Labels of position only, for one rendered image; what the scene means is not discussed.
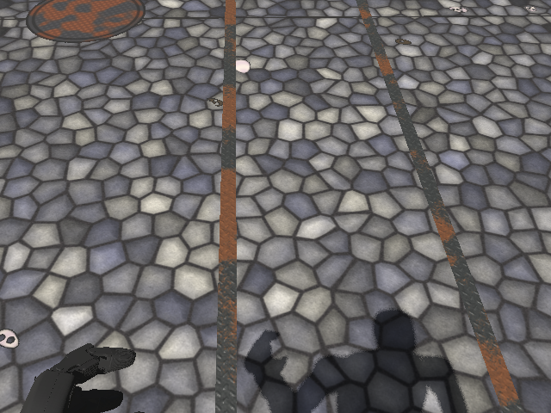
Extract left robot hand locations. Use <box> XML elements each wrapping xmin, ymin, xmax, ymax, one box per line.
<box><xmin>20</xmin><ymin>343</ymin><xmax>145</xmax><ymax>413</ymax></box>

